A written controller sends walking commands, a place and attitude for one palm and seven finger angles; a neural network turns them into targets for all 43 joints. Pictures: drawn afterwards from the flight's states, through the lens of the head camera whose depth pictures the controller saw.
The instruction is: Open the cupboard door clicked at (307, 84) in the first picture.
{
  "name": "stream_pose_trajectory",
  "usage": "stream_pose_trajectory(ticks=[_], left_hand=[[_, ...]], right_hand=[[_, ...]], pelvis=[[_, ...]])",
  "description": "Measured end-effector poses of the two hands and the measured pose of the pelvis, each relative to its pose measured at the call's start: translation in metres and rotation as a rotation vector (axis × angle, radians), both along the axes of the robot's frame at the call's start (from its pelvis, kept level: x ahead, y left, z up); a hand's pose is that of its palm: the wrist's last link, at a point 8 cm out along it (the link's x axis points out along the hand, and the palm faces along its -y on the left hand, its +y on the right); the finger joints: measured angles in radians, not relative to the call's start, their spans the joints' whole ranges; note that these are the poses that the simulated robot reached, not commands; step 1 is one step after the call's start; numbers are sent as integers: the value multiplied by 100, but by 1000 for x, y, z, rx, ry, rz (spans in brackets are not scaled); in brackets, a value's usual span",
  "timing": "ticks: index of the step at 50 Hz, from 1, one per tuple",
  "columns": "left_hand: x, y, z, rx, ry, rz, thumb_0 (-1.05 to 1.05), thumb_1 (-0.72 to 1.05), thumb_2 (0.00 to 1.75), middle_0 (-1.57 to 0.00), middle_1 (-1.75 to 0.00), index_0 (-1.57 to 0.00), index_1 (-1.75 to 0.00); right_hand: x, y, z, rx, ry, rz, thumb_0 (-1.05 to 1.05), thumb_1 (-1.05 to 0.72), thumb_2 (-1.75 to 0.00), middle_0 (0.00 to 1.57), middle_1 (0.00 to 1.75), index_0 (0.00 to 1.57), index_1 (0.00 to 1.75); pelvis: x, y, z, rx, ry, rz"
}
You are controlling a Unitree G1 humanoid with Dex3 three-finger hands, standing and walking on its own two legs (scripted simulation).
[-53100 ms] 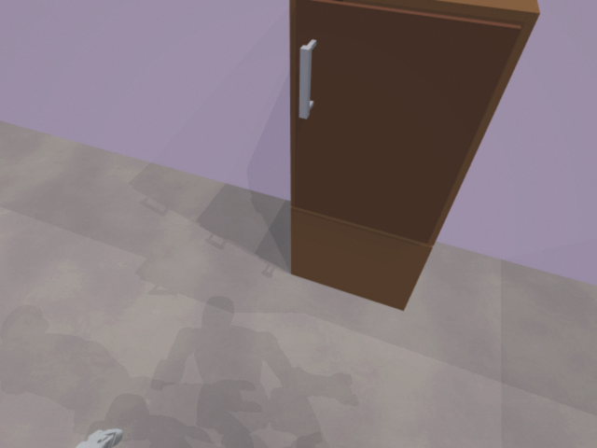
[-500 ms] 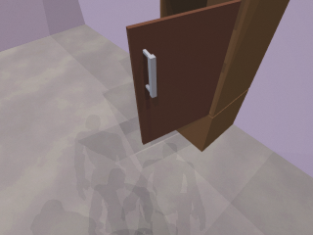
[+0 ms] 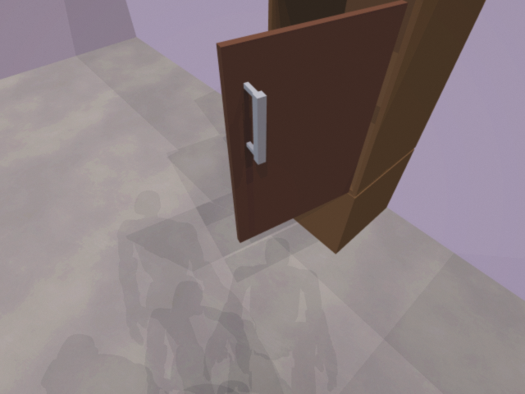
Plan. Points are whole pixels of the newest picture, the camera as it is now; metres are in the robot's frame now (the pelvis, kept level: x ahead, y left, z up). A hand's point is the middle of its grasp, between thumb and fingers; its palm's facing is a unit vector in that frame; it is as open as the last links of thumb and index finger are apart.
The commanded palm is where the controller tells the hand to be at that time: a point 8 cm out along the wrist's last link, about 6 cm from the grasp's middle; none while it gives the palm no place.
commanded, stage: look to check the result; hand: left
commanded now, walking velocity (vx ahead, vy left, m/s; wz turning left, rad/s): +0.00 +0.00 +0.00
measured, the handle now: (254, 125) +0.58 +0.05 +0.09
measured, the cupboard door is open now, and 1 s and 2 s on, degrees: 77 77 77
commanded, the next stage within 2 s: stand and wait in 0.52 s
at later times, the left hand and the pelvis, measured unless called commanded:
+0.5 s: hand out of the picture +0.02 +0.17 -0.17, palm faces +0.02 -0.98 -0.21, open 7.4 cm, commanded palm none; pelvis +0.01 +0.00 +0.00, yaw +0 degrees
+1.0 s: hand out of the picture +0.04 +0.18 -0.17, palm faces +0.01 -0.97 -0.25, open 7.4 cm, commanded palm none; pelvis +0.01 -0.01 +0.00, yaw +0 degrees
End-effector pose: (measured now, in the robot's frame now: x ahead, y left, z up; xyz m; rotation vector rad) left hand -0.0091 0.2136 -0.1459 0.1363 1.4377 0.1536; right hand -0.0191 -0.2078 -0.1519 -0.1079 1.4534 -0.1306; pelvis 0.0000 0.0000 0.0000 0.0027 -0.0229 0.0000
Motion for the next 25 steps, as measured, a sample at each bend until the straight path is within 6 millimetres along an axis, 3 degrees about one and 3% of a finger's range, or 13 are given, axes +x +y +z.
stream_pose_trajectory(ticks=[25], left_hand=[[26, 8, 4, 27, -51, -15, 0, 91, 89, -20, -29, -20, -30]], right_hand=[[24, -13, 1, -18, -43, 13, 0, -91, -90, 20, 30, 20, 30]], pelvis=[[8, -3, 1, 2, -1, 1]])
